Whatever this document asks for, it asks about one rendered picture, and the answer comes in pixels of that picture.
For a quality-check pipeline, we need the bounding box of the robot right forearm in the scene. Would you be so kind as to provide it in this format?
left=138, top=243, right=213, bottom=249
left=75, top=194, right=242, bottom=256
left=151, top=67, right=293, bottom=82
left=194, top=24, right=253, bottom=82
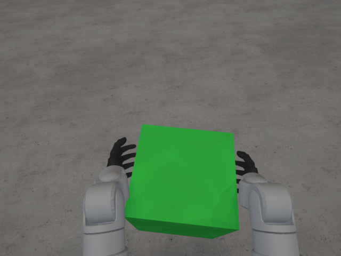
left=239, top=172, right=303, bottom=256

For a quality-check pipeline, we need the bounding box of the carton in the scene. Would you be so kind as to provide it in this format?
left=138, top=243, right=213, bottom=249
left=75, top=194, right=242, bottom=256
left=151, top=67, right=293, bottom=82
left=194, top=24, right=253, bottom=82
left=125, top=124, right=239, bottom=239

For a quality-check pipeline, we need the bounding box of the robot left hand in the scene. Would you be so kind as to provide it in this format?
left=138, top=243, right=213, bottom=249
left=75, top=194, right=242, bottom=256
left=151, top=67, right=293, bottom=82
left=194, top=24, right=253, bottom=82
left=107, top=137, right=136, bottom=178

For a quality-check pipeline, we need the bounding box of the robot right hand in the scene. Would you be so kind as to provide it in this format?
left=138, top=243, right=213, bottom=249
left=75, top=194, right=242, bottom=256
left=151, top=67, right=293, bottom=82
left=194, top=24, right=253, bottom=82
left=235, top=151, right=258, bottom=193

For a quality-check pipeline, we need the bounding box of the robot left forearm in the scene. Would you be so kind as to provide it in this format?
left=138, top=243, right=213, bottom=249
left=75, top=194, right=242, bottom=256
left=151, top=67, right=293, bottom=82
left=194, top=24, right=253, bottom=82
left=81, top=165, right=130, bottom=256

